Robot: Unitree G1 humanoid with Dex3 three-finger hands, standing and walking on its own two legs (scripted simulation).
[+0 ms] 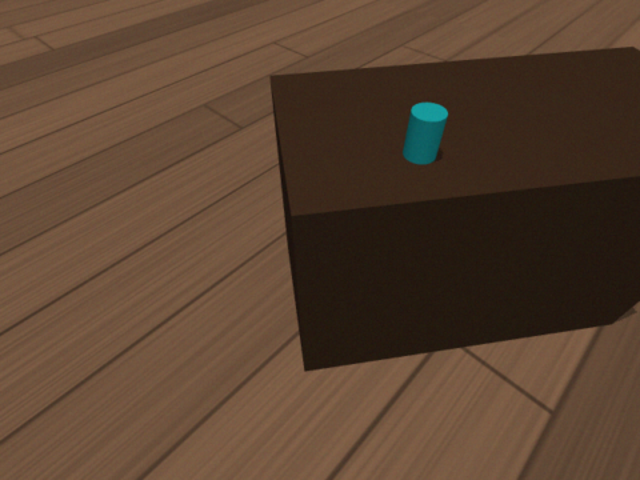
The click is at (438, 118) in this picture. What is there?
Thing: squat round
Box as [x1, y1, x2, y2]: [403, 102, 447, 164]
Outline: 438,104 423,102 414,105 411,109 403,148 403,155 405,158 414,163 428,163 435,158 447,116 447,111
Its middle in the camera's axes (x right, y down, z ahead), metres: +0.22 -0.22 +0.79
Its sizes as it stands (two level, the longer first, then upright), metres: 0.072 0.072 0.103
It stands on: a support 0.75 m high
